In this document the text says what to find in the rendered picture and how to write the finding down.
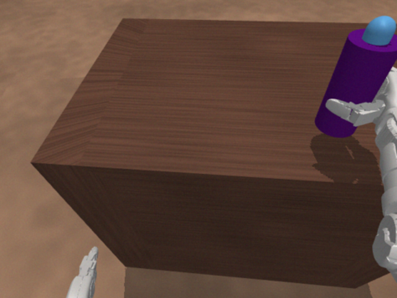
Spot right robot arm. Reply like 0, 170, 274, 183
372, 107, 397, 283

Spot bottle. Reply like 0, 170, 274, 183
314, 16, 397, 138

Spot right robot hand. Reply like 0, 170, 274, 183
326, 67, 397, 127

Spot left robot hand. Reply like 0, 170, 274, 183
66, 246, 99, 298

